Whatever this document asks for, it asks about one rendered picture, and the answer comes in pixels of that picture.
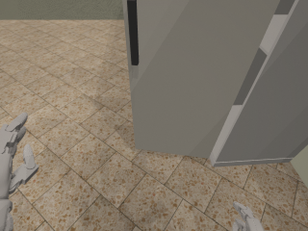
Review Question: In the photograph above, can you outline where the handle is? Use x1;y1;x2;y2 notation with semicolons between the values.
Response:
127;0;140;65

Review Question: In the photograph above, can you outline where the left robot hand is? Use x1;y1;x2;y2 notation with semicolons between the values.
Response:
0;112;39;199

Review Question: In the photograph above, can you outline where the right robot hand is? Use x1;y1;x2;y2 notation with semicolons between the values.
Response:
232;201;265;231

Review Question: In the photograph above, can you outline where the robot left forearm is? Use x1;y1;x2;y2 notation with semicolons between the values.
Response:
0;199;13;231

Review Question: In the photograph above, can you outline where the fridge door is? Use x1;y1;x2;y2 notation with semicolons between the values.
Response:
122;0;280;159

